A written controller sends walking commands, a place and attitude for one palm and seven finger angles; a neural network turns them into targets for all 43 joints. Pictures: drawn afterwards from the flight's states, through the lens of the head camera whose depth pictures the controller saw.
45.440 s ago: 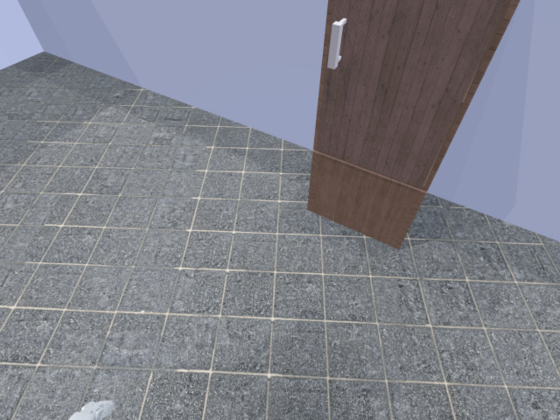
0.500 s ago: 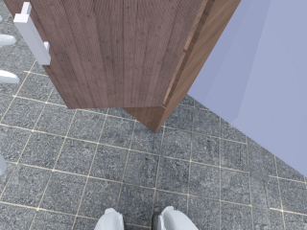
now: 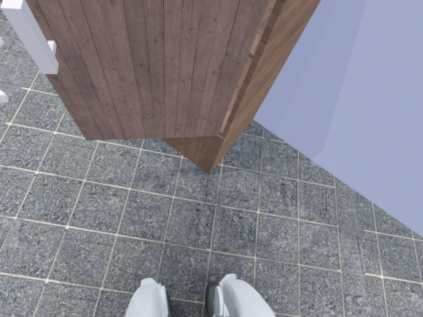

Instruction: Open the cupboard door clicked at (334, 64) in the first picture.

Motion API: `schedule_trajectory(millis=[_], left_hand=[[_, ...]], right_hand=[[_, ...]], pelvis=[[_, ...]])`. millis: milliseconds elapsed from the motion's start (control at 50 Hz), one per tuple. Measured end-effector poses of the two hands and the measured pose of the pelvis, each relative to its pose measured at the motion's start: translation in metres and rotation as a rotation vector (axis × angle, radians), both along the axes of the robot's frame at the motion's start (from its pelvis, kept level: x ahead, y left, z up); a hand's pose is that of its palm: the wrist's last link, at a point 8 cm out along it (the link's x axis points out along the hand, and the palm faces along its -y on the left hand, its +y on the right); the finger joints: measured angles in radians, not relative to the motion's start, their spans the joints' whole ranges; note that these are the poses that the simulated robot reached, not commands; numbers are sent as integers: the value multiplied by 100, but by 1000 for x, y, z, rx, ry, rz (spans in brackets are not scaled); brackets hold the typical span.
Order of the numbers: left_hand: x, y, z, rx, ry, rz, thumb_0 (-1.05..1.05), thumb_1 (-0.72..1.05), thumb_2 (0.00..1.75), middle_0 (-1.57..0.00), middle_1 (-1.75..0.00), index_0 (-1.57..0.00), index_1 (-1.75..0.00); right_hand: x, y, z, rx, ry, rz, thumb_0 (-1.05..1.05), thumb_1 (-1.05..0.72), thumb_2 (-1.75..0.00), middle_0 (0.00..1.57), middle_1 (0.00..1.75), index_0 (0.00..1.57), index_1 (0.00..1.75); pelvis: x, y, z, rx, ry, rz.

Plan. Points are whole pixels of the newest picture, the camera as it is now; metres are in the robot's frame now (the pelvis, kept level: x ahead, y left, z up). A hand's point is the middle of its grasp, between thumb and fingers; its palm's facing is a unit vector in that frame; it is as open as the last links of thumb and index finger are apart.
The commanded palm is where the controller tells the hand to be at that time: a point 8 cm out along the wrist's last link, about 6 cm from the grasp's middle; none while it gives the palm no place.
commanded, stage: slide the fingers in behind the handle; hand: left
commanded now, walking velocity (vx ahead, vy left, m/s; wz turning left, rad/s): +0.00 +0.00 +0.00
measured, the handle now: (36, 30) +0.57 +0.24 +0.11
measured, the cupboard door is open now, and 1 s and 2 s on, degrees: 43 43 43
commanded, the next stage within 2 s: close the thumb around the handle in 1.58 s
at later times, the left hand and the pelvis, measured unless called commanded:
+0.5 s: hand (9, 54) +0.52 +0.27 +0.11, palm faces +0.01 -1.00 -0.01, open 14.0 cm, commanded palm +0.50 +0.30 +0.10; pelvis +0.01 +0.00 +0.01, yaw +0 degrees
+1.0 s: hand (41, 53) +0.52 +0.22 +0.11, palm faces +0.01 -1.00 -0.01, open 14.0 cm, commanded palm +0.50 +0.27 +0.10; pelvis +0.01 -0.01 +0.01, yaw +0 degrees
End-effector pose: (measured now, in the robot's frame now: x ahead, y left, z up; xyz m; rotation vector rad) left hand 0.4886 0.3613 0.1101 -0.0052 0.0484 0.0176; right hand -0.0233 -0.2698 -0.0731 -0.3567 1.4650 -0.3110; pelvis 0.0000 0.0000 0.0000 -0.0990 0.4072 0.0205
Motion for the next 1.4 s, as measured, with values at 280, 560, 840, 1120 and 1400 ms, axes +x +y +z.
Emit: schedule_trajectory(millis=[280, 560, 840, 1120, 1400], left_hand=[[7, -24, 0, 0, -9, -14, -1, -50, 30, -30, -120, -30, -120], [9, -46, 1, 9, -10, -5, -1, -50, 30, -30, -120, -30, -120], [13, -67, -1, 28, -16, 8, -1, -50, 30, -30, -120, -31, -121], [9, -91, 0, 21, -7, 2, -1, -50, 30, -30, -120, -30, -120], [6, -93, 1, 21, -15, 14, -1, -50, 30, -29, -120, -28, -120]], right_hand=[[-7, 11, 0, 33, -1, -26, 1, -90, -89, 20, 30, 21, 30], [13, 8, -6, 55, -49, -3, 1, -90, -89, 20, 30, 21, 30], [15, -4, -7, 62, -48, -10, 1, -91, -89, 20, 30, 21, 30], [19, -10, -9, 83, -76, -16, 1, -91, -89, 20, 30, 20, 30], [20, -13, -11, 84, -85, -9, 1, -91, -89, 20, 30, 20, 30]], pelvis=[[3, 4, 4, 3, -14, -6], [6, 1, 6, 13, -28, -2], [8, -10, 6, 24, -28, -4], [10, -17, 10, 36, -48, -6], [8, -19, 9, 39, -52, -5]])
